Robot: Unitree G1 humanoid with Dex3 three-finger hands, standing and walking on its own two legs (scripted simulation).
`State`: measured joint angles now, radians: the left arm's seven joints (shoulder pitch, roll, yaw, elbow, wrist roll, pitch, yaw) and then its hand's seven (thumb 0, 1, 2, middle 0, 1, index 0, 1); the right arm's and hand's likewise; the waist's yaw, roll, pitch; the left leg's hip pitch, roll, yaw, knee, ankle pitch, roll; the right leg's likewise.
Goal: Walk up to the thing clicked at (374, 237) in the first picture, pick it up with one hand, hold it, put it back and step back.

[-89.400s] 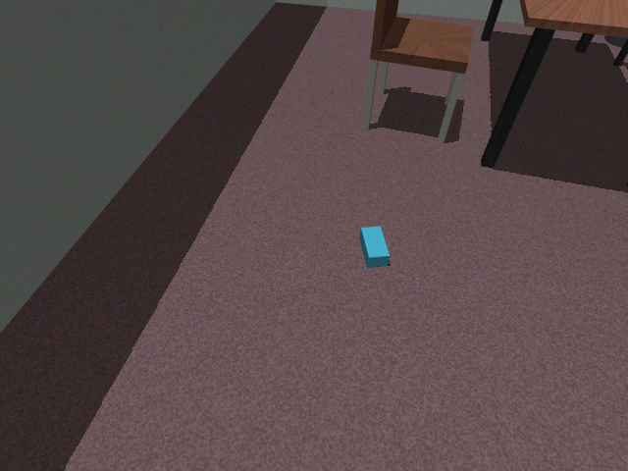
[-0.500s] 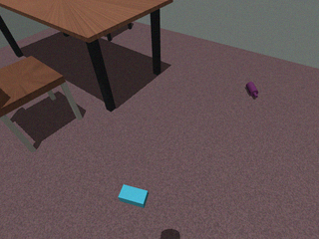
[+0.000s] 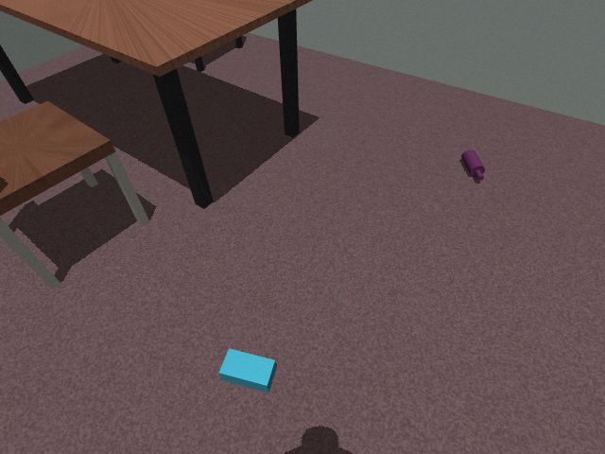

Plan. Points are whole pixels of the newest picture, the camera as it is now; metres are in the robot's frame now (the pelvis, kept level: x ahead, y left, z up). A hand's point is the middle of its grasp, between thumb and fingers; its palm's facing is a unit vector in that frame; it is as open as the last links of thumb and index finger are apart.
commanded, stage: stand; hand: left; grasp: from above
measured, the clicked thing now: (248, 370) +0.51 +0.21 -0.75
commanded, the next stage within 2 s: step back in 0.46 s
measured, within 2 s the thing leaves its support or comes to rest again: neither
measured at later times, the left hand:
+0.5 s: hand out of the picture +0.08 +0.25 -0.15, palm faces +0.02 -0.94 -0.34, open 7.4 cm
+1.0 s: hand out of the picture +0.03 +0.33 -0.18, palm faces -0.07 -0.94 -0.34, open 7.4 cm
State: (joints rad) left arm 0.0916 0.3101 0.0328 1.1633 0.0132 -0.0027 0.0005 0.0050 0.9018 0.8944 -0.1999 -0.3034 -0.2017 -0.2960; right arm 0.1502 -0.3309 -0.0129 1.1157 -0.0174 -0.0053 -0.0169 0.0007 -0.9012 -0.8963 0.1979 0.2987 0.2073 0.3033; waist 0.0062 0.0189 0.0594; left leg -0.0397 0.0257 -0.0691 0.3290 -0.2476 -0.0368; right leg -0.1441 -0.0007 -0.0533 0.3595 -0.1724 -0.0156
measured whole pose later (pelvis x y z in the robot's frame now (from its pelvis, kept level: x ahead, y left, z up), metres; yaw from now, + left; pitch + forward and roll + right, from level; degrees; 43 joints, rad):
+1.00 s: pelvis -0.10 +0.08 -0.01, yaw -2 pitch +0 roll -2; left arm 0.06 0.39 0.06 0.91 0.01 0.07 0.03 0.00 0.90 0.89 -0.20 -0.30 -0.20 -0.30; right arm 0.17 -0.34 -0.05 0.95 -0.03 0.03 -0.02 0.00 -0.90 -0.90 0.20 0.30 0.21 0.30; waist -0.03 -0.05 0.19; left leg -0.25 -0.03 0.00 0.53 -0.27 0.06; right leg -0.45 0.13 0.16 1.14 -0.46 0.00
